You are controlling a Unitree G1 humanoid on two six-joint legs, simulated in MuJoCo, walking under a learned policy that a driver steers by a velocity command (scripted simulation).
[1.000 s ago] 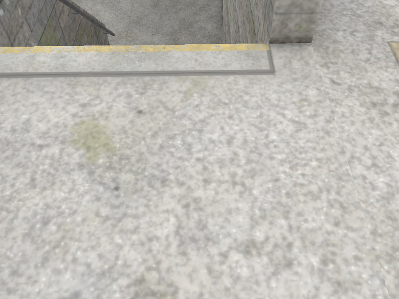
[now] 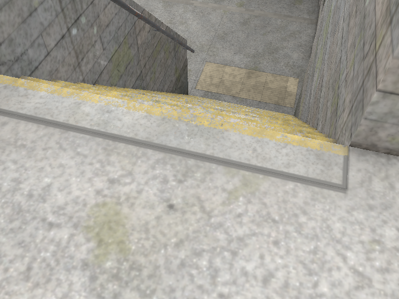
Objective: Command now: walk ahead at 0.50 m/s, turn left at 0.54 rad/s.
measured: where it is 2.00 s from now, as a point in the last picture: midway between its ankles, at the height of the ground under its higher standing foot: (170, 155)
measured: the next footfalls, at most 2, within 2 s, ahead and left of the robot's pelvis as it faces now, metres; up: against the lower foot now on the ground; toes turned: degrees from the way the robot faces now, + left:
left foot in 0.10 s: +0.20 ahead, +0.08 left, +0.00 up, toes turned +9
right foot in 0.64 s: +0.56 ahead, +0.01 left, +0.00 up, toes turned +23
